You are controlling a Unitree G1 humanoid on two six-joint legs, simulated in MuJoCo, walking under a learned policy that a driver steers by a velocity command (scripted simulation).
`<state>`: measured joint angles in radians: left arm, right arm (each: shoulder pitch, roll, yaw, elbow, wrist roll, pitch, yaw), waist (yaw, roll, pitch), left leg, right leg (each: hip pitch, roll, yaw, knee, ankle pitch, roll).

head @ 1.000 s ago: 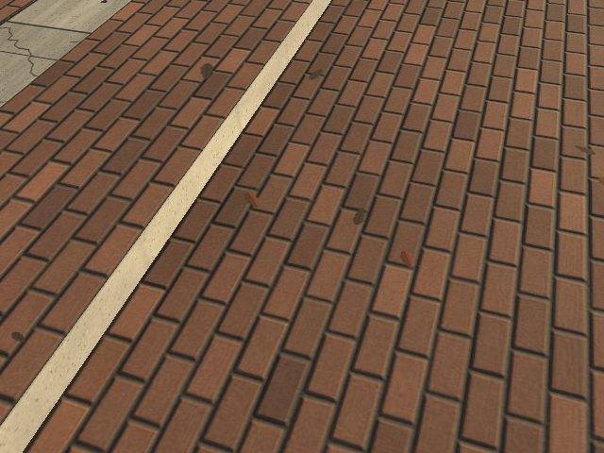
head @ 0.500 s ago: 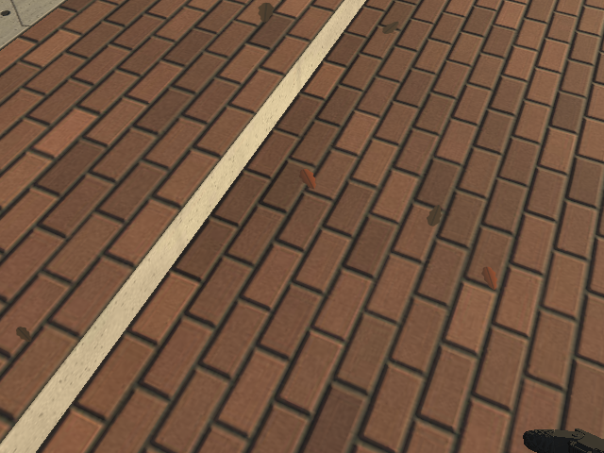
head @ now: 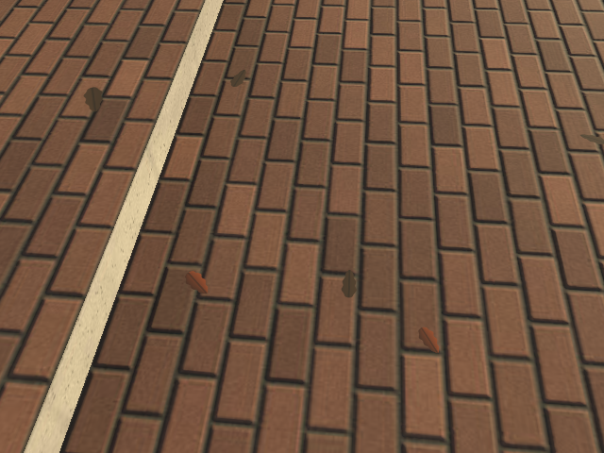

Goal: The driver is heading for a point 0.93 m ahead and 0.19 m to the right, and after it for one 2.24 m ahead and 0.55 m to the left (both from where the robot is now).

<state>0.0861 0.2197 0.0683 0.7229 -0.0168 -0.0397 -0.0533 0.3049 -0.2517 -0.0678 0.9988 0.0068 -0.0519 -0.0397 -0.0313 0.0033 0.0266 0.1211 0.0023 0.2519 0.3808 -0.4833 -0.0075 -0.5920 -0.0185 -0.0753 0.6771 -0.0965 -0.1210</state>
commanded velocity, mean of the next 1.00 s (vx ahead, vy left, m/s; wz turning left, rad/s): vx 0.50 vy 0.00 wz -0.36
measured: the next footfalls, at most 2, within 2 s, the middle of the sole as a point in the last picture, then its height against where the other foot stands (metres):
right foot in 0.02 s outside the picture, level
left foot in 0.52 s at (288, 446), level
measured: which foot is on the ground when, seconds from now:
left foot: down 0.00-0.04, up 0.06-0.50, down 0.52-1.00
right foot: up 0.00-0.00, down 0.02-0.54, up 0.56-1.00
